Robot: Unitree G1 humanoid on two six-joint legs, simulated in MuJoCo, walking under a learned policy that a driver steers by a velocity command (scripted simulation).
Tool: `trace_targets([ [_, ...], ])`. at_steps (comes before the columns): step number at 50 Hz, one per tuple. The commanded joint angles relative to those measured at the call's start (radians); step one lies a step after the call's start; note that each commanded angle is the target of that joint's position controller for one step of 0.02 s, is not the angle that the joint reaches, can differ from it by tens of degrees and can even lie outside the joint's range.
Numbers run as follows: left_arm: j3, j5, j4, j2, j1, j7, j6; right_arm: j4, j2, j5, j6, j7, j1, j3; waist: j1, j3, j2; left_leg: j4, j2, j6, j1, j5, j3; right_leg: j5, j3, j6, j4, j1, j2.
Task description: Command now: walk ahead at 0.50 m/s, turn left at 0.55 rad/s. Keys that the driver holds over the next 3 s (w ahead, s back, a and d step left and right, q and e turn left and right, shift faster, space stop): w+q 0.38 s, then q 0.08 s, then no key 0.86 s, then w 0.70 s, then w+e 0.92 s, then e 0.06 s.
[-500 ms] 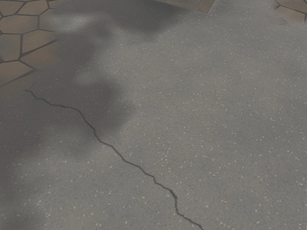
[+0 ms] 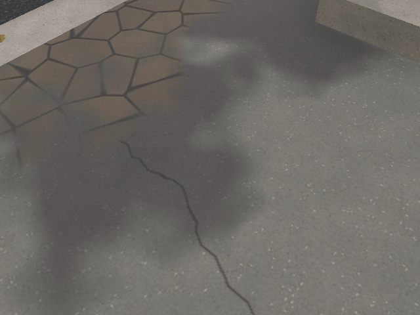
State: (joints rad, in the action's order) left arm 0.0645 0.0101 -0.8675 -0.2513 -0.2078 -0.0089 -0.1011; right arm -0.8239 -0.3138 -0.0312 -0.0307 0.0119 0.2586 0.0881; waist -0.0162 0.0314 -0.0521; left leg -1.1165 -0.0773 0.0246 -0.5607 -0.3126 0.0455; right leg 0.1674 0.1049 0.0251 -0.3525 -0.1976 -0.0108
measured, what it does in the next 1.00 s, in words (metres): walks ahead, turning left: left foot, then right foot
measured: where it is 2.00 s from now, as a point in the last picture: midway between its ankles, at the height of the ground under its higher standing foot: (158, 265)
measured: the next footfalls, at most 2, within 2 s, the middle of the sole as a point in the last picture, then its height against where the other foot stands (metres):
left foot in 0.32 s outside the picture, level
right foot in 0.76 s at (212, 289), level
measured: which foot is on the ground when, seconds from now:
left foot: up 0.00-0.30, down 0.32-0.80, up 0.82-1.00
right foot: down 0.00-0.32, up 0.34-0.74, down 0.76-1.00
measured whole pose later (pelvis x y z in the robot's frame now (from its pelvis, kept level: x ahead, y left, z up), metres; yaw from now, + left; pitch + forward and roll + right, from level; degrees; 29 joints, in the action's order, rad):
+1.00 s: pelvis +0.41 +0.11 -0.01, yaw +24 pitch +0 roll +0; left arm 0.02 0.01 -0.84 -0.22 -0.09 -0.01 -0.01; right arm -0.82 -0.27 0.00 0.05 0.03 0.20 0.05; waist 0.00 0.05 -0.01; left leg -0.64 -0.02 -0.04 -0.28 -0.37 0.07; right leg 0.12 0.02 0.02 -0.48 -0.37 -0.01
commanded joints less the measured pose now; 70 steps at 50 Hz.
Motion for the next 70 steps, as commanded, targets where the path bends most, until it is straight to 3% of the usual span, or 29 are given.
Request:
trace_targets([
  [1,0.034,0.0,0.042,-0.138,0.038,0.007,-0.021,0.084,-0.019,0.005,0.008,-0.006,0.0,0.006,0.015,-0.004,0.129,0.066,-0.072,-0.013,-0.136,0.102,0.058,-0.134,-0.19,0.163,0.228,0.081,0.295],
  [6,0.045,-0.006,0.023,-0.177,0.009,0.019,-0.007,0.132,-0.004,0.008,-0.002,-0.037,-0.137,-0.008,-0.027,0.024,0.103,0.334,-0.052,-0.01,-0.097,0.324,-0.012,-0.212,-0.011,0.137,0.238,0.115,0.265],
  [11,0.059,-0.03,-0.006,-0.219,-0.061,0.021,0.023,0.198,-0.017,0.008,0.003,-0.063,-0.255,-0.01,-0.051,0.061,0.103,0.468,-0.019,0.03,-0.094,0.252,-0.076,-0.308,0.059,0.106,0.177,0.257,0.308],
  [13,0.068,-0.04,-0.003,-0.248,-0.05,0.024,0.037,0.208,-0.048,0.011,0.008,-0.067,-0.222,0.006,-0.011,0.019,0.13,0.481,0.036,0.068,0.001,0.15,-0.127,-0.606,0.092,0.086,0.057,0.295,0.312],
  [15,0.067,-0.049,0.004,-0.255,-0.027,0.028,0.053,0.153,-0.12,0.007,0.014,-0.059,0.008,0.051,0.126,-0.109,0.122,0.551,0.126,0.127,0.324,0.161,-0.173,-0.792,0.142,0.047,-0.27,0.226,0.27],
  [16,0.051,-0.024,0.017,-0.217,-0.042,0.03,0.05,0.104,-0.202,0.003,0.024,-0.039,0.188,0.089,0.197,-0.202,0.033,0.574,0.066,0.179,0.639,0.165,-0.026,-0.536,0.146,-0.002,-0.571,-0.011,0.23],
  [17,0.003,0.017,0.081,-0.065,-0.118,0.018,0.025,0.11,-0.317,-0.008,0.016,-0.031,0.149,0.1,0.066,-0.263,-0.241,0.674,-0.188,0.354,0.927,-0.009,0.541,0.378,0.072,-0.063,-0.915,-0.465,0.028],
  [18,0.008,-0.021,0.091,-0.131,-0.03,0.005,-0.017,0.149,-0.241,0.006,-0.003,-0.039,0.174,0.073,0.13,-0.386,-0.12,0.821,-0.26,0.394,0.968,-0.137,0.782,0.449,-0.171,-0.047,-1.027,-0.57,0.004],
  [19,0.022,-0.059,0.121,-0.182,0.065,-0.002,-0.038,0.138,-0.181,0.016,-0.021,-0.044,0.142,0.054,0.142,-0.249,-0.062,0.844,-0.238,0.343,0.888,-0.056,0.648,0.349,-0.177,-0.022,-1.019,-0.655,0.048],
  [21,0.025,-0.02,0.104,-0.179,0.061,0.013,-0.046,0.165,-0.128,0.02,-0.031,-0.041,-0.011,0.035,0.049,-0.107,0.028,0.821,-0.159,0.28,0.596,0.324,0.407,0.219,-0.177,-0.022,-0.86,-0.539,0.117],
  [22,0.033,-0.007,0.095,-0.193,0.035,0.016,-0.033,0.186,-0.107,0.033,-0.03,-0.035,-0.06,0.026,0.011,-0.093,0.016,0.822,-0.135,0.268,0.492,0.509,0.331,0.199,-0.182,-0.033,-0.821,-0.453,0.136],
  [27,0.017,0.008,0.105,-0.121,0.038,0.021,0.022,0.173,-0.133,0.03,-0.023,-0.003,-0.055,0.031,-0.014,-0.097,0.009,0.821,-0.063,0.244,0.328,0.838,0.134,0.03,-0.129,-0.093,-0.582,-0.346,0.092],
  [33,0.003,-0.003,0.137,-0.114,0.171,-0.008,0.016,0.123,-0.11,0.031,0.002,0.015,0.006,0.015,0.06,-0.107,-0.034,0.78,-0.049,0.171,0.389,0.661,0.123,-0.255,-0.135,-0.07,-0.259,-0.257,0.043],
  [37,0.016,0.014,0.128,-0.15,0.135,-0.016,0.004,0.097,-0.085,0.029,0.005,0.013,-0.012,0.001,0.026,-0.094,-0.037,0.647,-0.075,0.149,0.47,0.638,0.195,-0.178,-0.138,-0.009,-0.13,-0.212,0.034],
  [38,0.018,0.023,0.117,-0.157,0.1,-0.014,-0.002,0.092,-0.074,0.029,0.004,0.013,-0.01,-0.004,0.003,-0.107,-0.016,0.587,-0.034,0.115,0.456,0.616,0.181,-0.366,-0.141,0.016,-0.05,-0.115,0.047],
  [39,0.023,0.039,0.124,-0.206,0.089,-0.007,-0.007,0.1,-0.053,0.048,-0.003,0.011,0.036,-0.011,0.033,-0.172,0.062,0.491,0.041,0.072,0.391,0.477,0.157,-0.743,-0.232,0.063,-0.098,0.049,0.149],
  [40,0.018,0.047,0.123,-0.199,0.071,-0.002,0.004,0.074,-0.029,0.046,-0.006,0.013,0.158,-0.02,0.064,-0.279,0.188,0.356,0.104,0.008,0.255,0.165,0.128,-0.939,-0.362,0.21,-0.158,0.256,0.288],
  [41,-0.002,0.025,0.106,-0.108,0.039,0.0,0.022,0.064,-0.054,0.043,0.005,0.014,0.134,-0.021,0.019,-0.328,0.259,0.256,0.124,-0.039,0.205,-0.232,0.095,-0.867,-0.475,0.292,-0.115,0.28,0.364],
  [42,-0.02,0.007,0.093,-0.075,0.034,-0.006,0.033,0.083,-0.092,0.031,0.024,0.014,0.077,-0.011,0.004,-0.283,0.232,0.192,0.102,-0.061,0.15,-0.39,0.1,-0.66,-0.532,0.295,-0.062,0.234,0.38],
  [45,-0.008,0.006,0.099,-0.139,0.135,-0.006,0.055,0.074,-0.084,0.026,0.084,0.024,0.02,-0.001,0.03,-0.139,0.17,0.193,0.045,-0.088,0.145,-0.284,0.076,-0.124,-0.469,0.202,0.05,0.025,0.307],
  [49,-0.006,0.001,0.091,-0.128,0.2,0.005,0.086,-0.002,-0.014,0.035,0.076,0.019,0.085,-0.013,0.069,-0.122,0.199,0.569,0.074,-0.062,0.405,0.056,-0.024,0.09,-0.278,0.119,0.065,-0.137,0.174],
  [50,-0.01,-0.005,0.079,-0.116,0.176,0.007,0.087,-0.012,-0.017,0.043,0.074,0.015,0.082,-0.011,0.065,-0.127,0.187,0.627,0.082,-0.047,0.447,0.113,-0.035,0.167,-0.258,0.094,0.06,-0.15,0.157],
  [52,-0.019,0.004,0.06,-0.098,0.14,0.001,0.079,0.018,-0.075,0.057,0.071,0.019,0.026,-0.007,0.026,-0.083,0.097,0.698,-0.021,0.006,0.41,0.085,0.075,0.299,-0.213,0.01,0.016,-0.172,0.106],
  [53,-0.018,0.007,0.065,-0.083,0.141,0.002,0.078,-0.003,-0.091,0.049,0.065,0.018,0.005,-0.002,-0.01,-0.045,-0.018,0.713,-0.007,0.033,0.253,-0.124,0.082,0.214,-0.143,-0.02,-0.016,-0.082,0.052],
  [55,-0.017,0.008,0.05,-0.083,0.155,0.009,0.075,-0.005,-0.037,0.054,0.04,0.018,-0.037,-0.018,-0.01,-0.029,-0.025,0.76,0.002,0.011,0.179,-0.139,0.079,0.073,-0.135,-0.02,-0.088,0.017,0.052],
  [58,-0.014,0.001,0.014,-0.088,0.121,0.019,0.077,-0.028,-0.046,0.045,0.011,0.018,-0.015,-0.017,-0.004,-0.039,0.002,0.723,0.015,-0.012,0.243,0.051,0.059,-0.073,-0.138,0.001,-0.113,0.017,0.057],
  [66,-0.009,-0.008,-0.054,-0.094,0.114,0.024,0.093,-0.088,-0.035,0.035,0.013,0.02,0.03,-0.026,0.014,-0.048,0.04,0.692,0.029,-0.004,0.313,0.231,0.035,-0.204,-0.132,-0.008,-0.137,0.036,0.054],
  [68,-0.01,-0.012,-0.078,-0.084,0.101,0.027,0.1,-0.112,-0.042,0.029,0.018,0.02,0.056,-0.023,0.019,-0.047,0.011,0.734,0.028,0.021,0.317,0.015,0.049,0.009,-0.086,-0.012,-0.173,0.02,0.012],
  [70,-0.007,-0.018,-0.072,-0.089,0.138,0.028,0.095,-0.111,-0.087,0.019,0.018,0.021,0.065,-0.009,0.042,0.035,-0.062,0.817,-0.048,0.098,0.318,-0.271,0.17,0.238,-0.032,-0.018,-0.274,-0.129,-0.036],
])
